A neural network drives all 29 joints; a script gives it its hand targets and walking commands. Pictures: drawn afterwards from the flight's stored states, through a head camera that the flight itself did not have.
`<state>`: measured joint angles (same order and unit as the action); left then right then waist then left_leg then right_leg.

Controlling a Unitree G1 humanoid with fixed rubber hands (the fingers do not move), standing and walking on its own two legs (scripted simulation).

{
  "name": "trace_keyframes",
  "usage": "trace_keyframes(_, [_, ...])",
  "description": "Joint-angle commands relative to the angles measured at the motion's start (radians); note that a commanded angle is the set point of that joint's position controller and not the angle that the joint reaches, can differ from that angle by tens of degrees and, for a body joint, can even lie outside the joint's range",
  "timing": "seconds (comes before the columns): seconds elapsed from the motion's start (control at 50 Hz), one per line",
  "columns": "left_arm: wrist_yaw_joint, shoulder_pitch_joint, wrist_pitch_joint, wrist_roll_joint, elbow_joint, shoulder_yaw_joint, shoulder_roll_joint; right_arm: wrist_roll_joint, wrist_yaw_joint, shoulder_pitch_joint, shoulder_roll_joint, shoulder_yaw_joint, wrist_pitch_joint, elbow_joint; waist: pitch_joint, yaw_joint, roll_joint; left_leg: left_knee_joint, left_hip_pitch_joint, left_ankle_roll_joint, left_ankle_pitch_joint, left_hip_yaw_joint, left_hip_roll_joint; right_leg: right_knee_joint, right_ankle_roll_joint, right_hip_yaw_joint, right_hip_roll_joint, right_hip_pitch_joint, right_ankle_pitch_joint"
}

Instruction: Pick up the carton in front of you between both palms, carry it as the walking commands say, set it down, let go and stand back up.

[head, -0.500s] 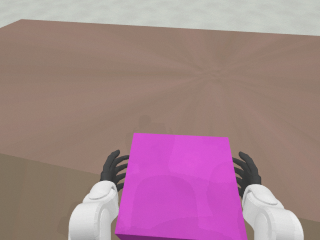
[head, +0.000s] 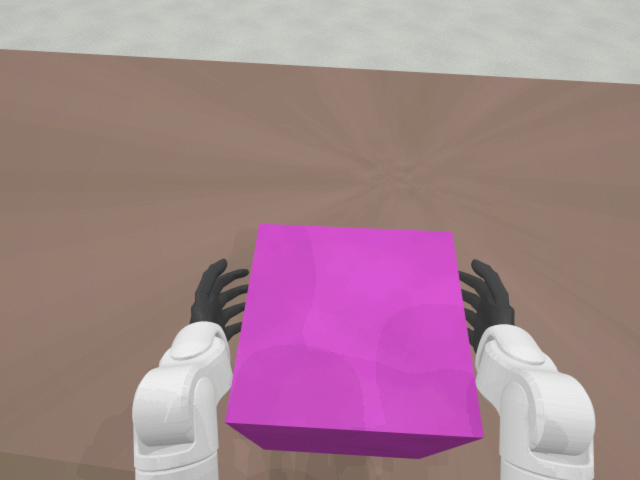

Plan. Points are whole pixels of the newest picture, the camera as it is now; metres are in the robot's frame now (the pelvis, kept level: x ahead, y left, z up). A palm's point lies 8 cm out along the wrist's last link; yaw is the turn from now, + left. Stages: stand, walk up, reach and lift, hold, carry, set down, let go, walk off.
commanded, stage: carry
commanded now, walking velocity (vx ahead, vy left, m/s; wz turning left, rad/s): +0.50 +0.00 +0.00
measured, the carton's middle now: (347, 353) +0.26 +0.00 +0.02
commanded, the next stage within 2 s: none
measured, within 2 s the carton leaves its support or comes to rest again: neither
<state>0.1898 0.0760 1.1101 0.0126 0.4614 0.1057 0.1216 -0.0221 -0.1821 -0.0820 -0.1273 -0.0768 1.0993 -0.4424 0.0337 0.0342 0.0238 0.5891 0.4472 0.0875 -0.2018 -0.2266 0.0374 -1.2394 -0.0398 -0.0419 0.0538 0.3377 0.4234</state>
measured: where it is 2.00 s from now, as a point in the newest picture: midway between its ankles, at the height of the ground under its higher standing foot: (336, 228)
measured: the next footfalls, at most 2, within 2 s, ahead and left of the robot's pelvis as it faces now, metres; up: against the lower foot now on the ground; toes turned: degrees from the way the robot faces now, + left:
right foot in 0.38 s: +0.41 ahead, -0.09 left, -0.02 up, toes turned -3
left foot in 0.86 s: +0.74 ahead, +0.03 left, -0.05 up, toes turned +5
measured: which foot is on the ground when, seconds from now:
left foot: down 0.00-0.42, up 0.44-0.84, down 0.86-1.00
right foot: up 0.00-0.36, down 0.38-0.86, up 0.88-1.00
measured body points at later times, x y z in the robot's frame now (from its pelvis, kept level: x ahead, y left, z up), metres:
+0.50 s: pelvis +0.33 -0.04 -0.02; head +0.38 -0.05 +0.43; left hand +0.66 +0.14 +0.05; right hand +0.69 -0.17 +0.05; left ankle +0.16 +0.08 -0.62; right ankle +0.38 -0.09 -0.74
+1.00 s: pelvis +0.67 -0.01 -0.05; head +0.70 -0.01 +0.40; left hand +1.01 +0.13 +0.03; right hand +1.00 -0.18 +0.03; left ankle +0.70 +0.02 -0.77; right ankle +0.56 -0.12 -0.67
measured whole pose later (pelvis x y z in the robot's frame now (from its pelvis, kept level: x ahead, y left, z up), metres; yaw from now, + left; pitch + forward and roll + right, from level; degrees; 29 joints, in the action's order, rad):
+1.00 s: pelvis +0.67 -0.01 -0.05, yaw +0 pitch +4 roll -1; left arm 0.21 0.37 0.96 -0.04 0.08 0.26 0.15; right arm 0.02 -0.18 -0.38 -0.14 -0.25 0.96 -0.06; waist 0.02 0.07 -0.01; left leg 0.58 0.40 0.16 -0.17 -0.14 -0.06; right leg -1.26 -0.06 -0.02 -0.03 0.47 0.44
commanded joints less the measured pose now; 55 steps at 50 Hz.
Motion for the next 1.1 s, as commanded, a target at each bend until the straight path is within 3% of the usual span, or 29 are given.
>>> trace_keyframes(0.0, [0.001,0.455,-0.042,0.126,0.032,-0.525,0.578,-0.15,0.013,-0.45,-0.582,0.512,-0.038,-0.058,0.32,-0.007,-0.082,-0.286,-0.433,0.087,0.143,0.398,0.276,-0.03,-0.028,0.052,0.047,0.28,-0.097])
trace_keyframes(0.08, [0.014,0.554,-0.078,0.058,-0.126,-0.467,0.603,-0.132,0.015,-0.571,-0.596,0.486,-0.075,0.079,0.266,-0.012,-0.127,-0.352,-0.384,0.101,0.064,0.289,0.243,0.163,-0.009,0.007,0.045,0.317,-0.184])
trace_keyframes(0.16, [0.022,0.689,-0.111,0.037,-0.248,-0.439,0.616,-0.095,0.002,-0.683,-0.604,0.446,-0.108,0.215,0.211,0.008,-0.129,-0.333,-0.418,0.101,0.207,0.202,0.202,0.435,0.002,-0.046,0.028,0.332,-0.28])
trace_keyframes(0.28, [0.015,0.846,-0.144,0.064,-0.342,-0.408,0.656,-0.075,-0.021,-0.822,-0.651,0.399,-0.142,0.336,0.192,0.02,-0.153,-0.221,-0.494,0.069,0.338,0.149,0.176,0.672,-0.036,-0.088,-0.016,0.244,-0.428])
trace_keyframes(0.32, [0.011,0.858,-0.148,0.069,-0.359,-0.393,0.659,-0.075,-0.024,-0.846,-0.673,0.401,-0.143,0.349,0.232,-0.01,-0.156,-0.094,-0.529,0.037,0.508,0.129,0.177,0.72,-0.053,-0.11,-0.039,0.133,-0.402])
trace_keyframes(0.34, [0.01,0.836,-0.149,0.069,-0.377,-0.385,0.661,-0.076,-0.025,-0.853,-0.684,0.405,-0.141,0.35,0.287,-0.048,-0.119,0.064,-0.516,0.007,0.568,0.079,0.145,0.782,-0.048,-0.154,-0.08,-0.018,-0.399])
trace_keyframes(0.36, [0.008,0.812,-0.15,0.065,-0.389,-0.377,0.662,-0.074,-0.026,-0.859,-0.687,0.408,-0.137,0.35,0.364,-0.084,-0.035,0.289,-0.416,-0.021,0.449,0.048,0.099,0.781,-0.03,-0.132,-0.063,-0.226,-0.371])
trace_keyframes(0.38, [0.006,0.775,-0.149,0.059,-0.397,-0.358,0.648,-0.071,-0.029,-0.871,-0.691,0.407,-0.133,0.348,0.408,-0.113,0.095,0.501,-0.228,-0.033,0.181,0.074,0.047,0.71,-0.022,0.098,0.106,-0.389,-0.455])
trace_keyframes(0.4, [0.013,0.811,-0.152,0.062,-0.391,-0.361,0.629,-0.074,-0.029,-0.826,-0.71,0.409,-0.129,0.363,0.462,-0.079,0.33,0.748,0.132,-0.071,-0.317,0.142,-0.115,0.827,-0.175,0.588,0.308,-0.593,-0.462])
trace_keyframes(0.42, [0.01,0.819,-0.154,0.083,-0.379,-0.386,0.67,-0.072,-0.03,-0.863,-0.709,0.401,-0.129,0.341,0.451,-0.096,0.294,0.856,0.232,-0.044,-0.344,0.226,-0.089,0.821,-0.235,0.591,0.318,-0.624,-0.574])
trace_keyframes(0.44, [0.0,0.855,-0.159,0.11,-0.338,-0.415,0.712,-0.078,-0.027,-0.874,-0.748,0.405,-0.131,0.331,0.44,-0.107,0.222,0.89,0.291,-0.03,-0.324,0.248,-0.056,0.794,-0.24,0.516,0.299,-0.612,-0.629])
trace_keyframes(0.46, [-0.016,0.891,-0.165,0.142,-0.293,-0.448,0.76,-0.084,-0.021,-0.89,-0.774,0.412,-0.138,0.307,0.404,-0.102,0.09,0.826,0.289,-0.031,-0.273,0.249,-0.029,0.789,-0.212,0.428,0.268,-0.548,-0.705])
trace_keyframes(0.48, [-0.028,0.924,-0.174,0.162,-0.25,-0.478,0.797,-0.083,-0.015,-0.889,-0.8,0.418,-0.147,0.292,0.401,-0.092,0.046,0.738,0.292,-0.034,-0.226,0.251,-0.006,0.791,-0.183,0.369,0.248,-0.526,-0.733])
trace_keyframes(0.52, [-0.043,0.923,-0.193,0.183,-0.193,-0.519,0.821,-0.071,-0.007,-0.845,-0.807,0.43,-0.167,0.27,0.418,-0.082,0.053,0.616,0.252,-0.04,-0.181,0.239,0.003,0.794,-0.148,0.295,0.221,-0.519,-0.812])
trace_keyframes(0.6, [-0.045,0.803,-0.218,0.181,-0.147,-0.558,0.77,-0.06,-0.011,-0.729,-0.767,0.459,-0.199,0.227,0.437,-0.096,0.086,0.437,0.318,-0.041,-0.107,0.187,-0.009,0.763,-0.15,0.197,0.188,-0.585,-1.005])
trace_keyframes(0.68, [-0.038,0.74,-0.221,0.176,-0.131,-0.569,0.705,-0.068,-0.013,-0.712,-0.701,0.473,-0.202,0.169,0.363,-0.114,0.078,0.125,0.255,-0.038,0.128,0.093,-0.063,0.762,-0.124,0.083,0.086,-0.549,-1.027])
trace_keyframes(0.74, [-0.019,0.706,-0.209,0.146,-0.17,-0.541,0.647,-0.058,-0.015,-0.696,-0.636,0.455,-0.183,0.175,0.3,-0.119,0.096,-0.097,0.105,-0.019,0.284,0.044,-0.098,0.75,-0.108,0.025,0.058,-0.486,-0.992])
trace_keyframes(0.76, [-0.013,0.697,-0.202,0.134,-0.188,-0.53,0.636,-0.054,-0.015,-0.694,-0.619,0.446,-0.175,0.183,0.294,-0.1,0.107,-0.135,0.008,-0.002,0.324,0.043,-0.107,0.728,-0.1,0.015,0.066,-0.44,-1.011])
trace_keyframes(0.8, [-0.003,0.716,-0.186,0.114,-0.221,-0.511,0.622,-0.042,-0.018,-0.674,-0.59,0.416,-0.16,0.227,0.345,-0.018,0.091,-0.191,-0.237,0.019,0.374,0.046,-0.107,0.534,-0.058,-0.048,0.058,-0.375,-1.007])
trace_keyframes(0.82, [0.003,0.738,-0.178,0.105,-0.235,-0.503,0.612,-0.03,-0.02,-0.661,-0.576,0.396,-0.153,0.25,0.378,0.023,0.035,-0.176,-0.377,0.008,0.375,0.086,-0.047,0.362,-0.035,-0.084,0.031,-0.291,-0.82])
trace_keyframes(0.84, [0.009,0.757,-0.168,0.1,-0.248,-0.488,0.607,-0.021,-0.02,-0.638,-0.557,0.374,-0.146,0.276,0.401,0.03,-0.089,-0.048,-0.542,-0.012,0.631,0.263,0.104,0.185,-0.028,-0.081,-0.016,-0.098,-0.411])
trace_keyframes(0.86, [0.012,0.746,-0.153,0.094,-0.286,-0.478,0.627,-0.015,-0.033,-0.679,-0.528,0.349,-0.14,0.301,0.441,0.034,-0.315,-0.056,-0.743,0.196,0.708,0.688,0.329,-0.124,0.022,-0.02,-0.171,0.225,0.118])
trace_keyframes(0.88, [0.018,0.725,-0.148,0.088,-0.295,-0.454,0.607,-0.042,-0.037,-0.68,-0.558,0.369,-0.133,0.335,0.481,0.046,-0.299,-0.139,-0.77,0.297,0.365,0.849,0.378,-0.266,0.01,0.067,-0.141,0.371,0.149])
trace_keyframes(0.9, [0.023,0.778,-0.147,0.082,-0.293,-0.43,0.625,-0.073,-0.026,-0.712,-0.62,0.391,-0.135,0.338,0.421,0.045,-0.206,-0.172,-0.697,0.276,0.254,0.798,0.32,-0.243,-0.024,0.091,-0.097,0.426,0.112])
trace_keyframes(0.92, [0.024,0.798,-0.149,0.071,-0.301,-0.411,0.662,-0.104,-0.01,-0.772,-0.681,0.422,-0.138,0.311,0.369,0.03,-0.086,-0.184,-0.587,0.229,0.266,0.703,0.285,-0.152,-0.034,0.095,-0.058,0.401,0.05])
trace_keyframes(0.94, [0.022,0.8,-0.155,0.057,-0.314,-0.392,0.688,-0.131,0.005,-0.829,-0.738,0.452,-0.143,0.29,0.333,0.015,-0.033,-0.203,-0.497,0.2,0.312,0.632,0.262,-0.057,-0.03,0.087,-0.039,0.365,0.015])
trace_keyframes(1.0, [0.012,0.793,-0.177,0.02,-0.344,-0.387,0.73,-0.165,0.031,-0.893,-0.798,0.5,-0.169,0.278,0.329,-0.001,-0.061,-0.232,-0.408,0.157,0.33,0.508,0.218,0.112,-0.011,0.055,-0.024,0.287,-0.041])
trace_keyframes(1.08, [0.012,0.776,-0.204,0.022,-0.335,-0.418,0.732,-0.151,0.028,-0.826,-0.778,0.494,-0.193,0.285,0.339,0.026,-0.119,-0.185,-0.524,0.117,0.63,0.379,0.177,0.294,0.002,0.005,-0.025,0.373,-0.187])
